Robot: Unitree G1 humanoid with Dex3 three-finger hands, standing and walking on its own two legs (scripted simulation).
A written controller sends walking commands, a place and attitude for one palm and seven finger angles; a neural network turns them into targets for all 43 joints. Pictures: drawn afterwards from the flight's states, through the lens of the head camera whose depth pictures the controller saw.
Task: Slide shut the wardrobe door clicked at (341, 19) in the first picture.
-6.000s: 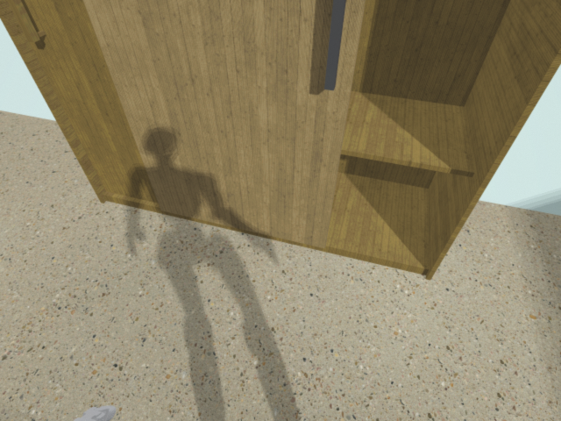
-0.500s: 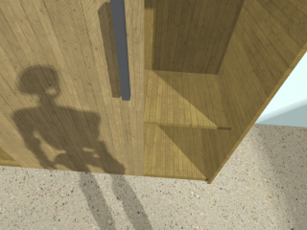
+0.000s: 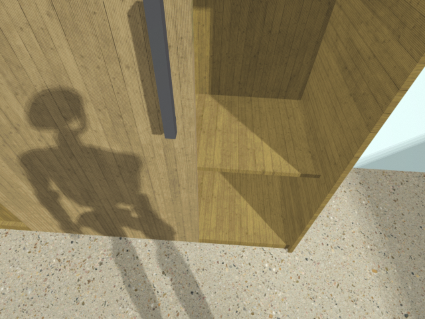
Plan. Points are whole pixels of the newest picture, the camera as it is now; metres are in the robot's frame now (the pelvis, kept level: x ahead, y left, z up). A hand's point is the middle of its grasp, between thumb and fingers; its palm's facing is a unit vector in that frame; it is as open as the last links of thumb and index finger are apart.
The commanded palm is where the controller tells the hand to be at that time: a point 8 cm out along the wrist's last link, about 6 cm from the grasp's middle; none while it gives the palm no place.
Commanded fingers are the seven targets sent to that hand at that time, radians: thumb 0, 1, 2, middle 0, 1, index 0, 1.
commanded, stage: look again from close up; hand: left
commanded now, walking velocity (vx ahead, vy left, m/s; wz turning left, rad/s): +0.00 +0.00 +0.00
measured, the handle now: (165, 73) +0.53 +0.13 +0.19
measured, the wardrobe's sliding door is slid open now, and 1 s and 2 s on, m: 0.44 0.44 0.44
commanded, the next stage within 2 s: shuffle to correct the standing spot in 0.06 s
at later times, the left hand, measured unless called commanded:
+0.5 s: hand out of the picture -0.01 +0.15 -0.18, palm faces +0.09 -0.98 -0.17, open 7.4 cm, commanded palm none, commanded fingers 0.00 0.90 0.90 -0.20 -0.30 -0.20 -0.30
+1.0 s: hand out of the picture +0.15 +0.16 -0.18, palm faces +0.04 -0.97 -0.25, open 7.4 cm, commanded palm none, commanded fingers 0.00 0.90 0.90 -0.20 -0.30 -0.20 -0.30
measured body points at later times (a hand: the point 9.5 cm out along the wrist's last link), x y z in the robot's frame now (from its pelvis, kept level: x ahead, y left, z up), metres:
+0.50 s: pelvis +0.04 -0.01 -0.01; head +0.06 -0.01 +0.44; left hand -0.01 +0.20 -0.17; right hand +0.02 -0.24 -0.17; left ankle +0.01 +0.06 -0.74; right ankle -0.03 -0.15 -0.74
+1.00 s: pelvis +0.09 -0.02 -0.01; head +0.13 -0.04 +0.43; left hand +0.15 +0.21 -0.16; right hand +0.11 -0.25 -0.18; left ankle +0.02 +0.07 -0.73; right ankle +0.12 -0.13 -0.74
